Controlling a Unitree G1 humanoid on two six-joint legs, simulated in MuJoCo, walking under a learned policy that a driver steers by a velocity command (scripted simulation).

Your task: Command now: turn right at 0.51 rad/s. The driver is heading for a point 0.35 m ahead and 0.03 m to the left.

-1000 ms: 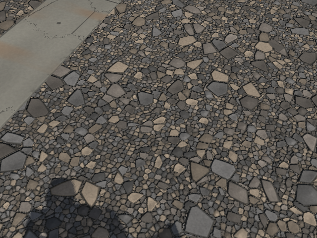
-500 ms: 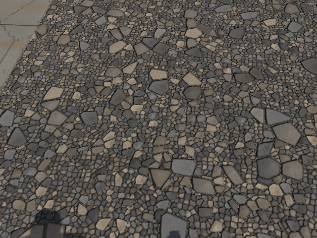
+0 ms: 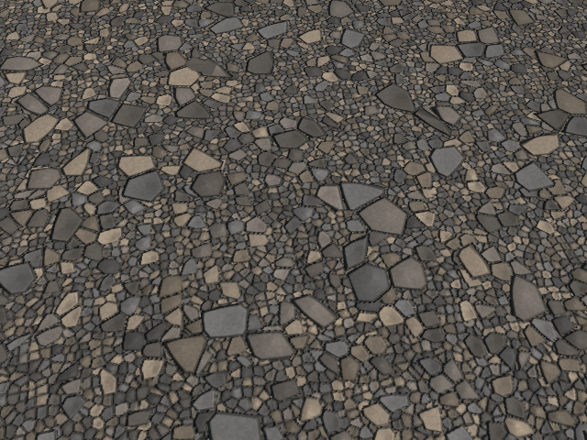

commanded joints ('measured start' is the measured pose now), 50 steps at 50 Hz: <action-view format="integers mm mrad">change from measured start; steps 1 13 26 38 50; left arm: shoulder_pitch -33 -96 -139 -104 -88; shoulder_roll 88 27 122 86 72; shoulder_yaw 21 -26 23 33 11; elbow -94 4 59 106 143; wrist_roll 2 55 23 14 9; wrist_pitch -11 -92 -51 -52 -79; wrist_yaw -9 16 39 43 31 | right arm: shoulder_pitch -9 63 59 33 -22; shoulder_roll -228 -114 -111 -157 -151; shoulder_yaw -60 -21 -21 -19 0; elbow -49 37 -36 -95 -44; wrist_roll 19 17 26 5 -3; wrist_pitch -9 5 23 -35 -17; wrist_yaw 9 7 31 3 17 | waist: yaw -16 -7 8 20 -5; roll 198 -129 -92 112 145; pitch -130 -130 -131 -159 -87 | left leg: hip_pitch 126 -172 -149 173 60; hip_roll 240 16 -9 145 123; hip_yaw -149 -151 -50 -339 -381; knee -62 485 308 -90 -73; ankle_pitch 407 -135 -209 534 339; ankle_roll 211 -87 -26 240 234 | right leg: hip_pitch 51 252 336 -150 116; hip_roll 23 -157 -286 17 -1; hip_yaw -58 69 74 47 19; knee -165 -511 -440 288 -236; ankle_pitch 31 534 624 41 68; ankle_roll -32 -274 -323 5 -3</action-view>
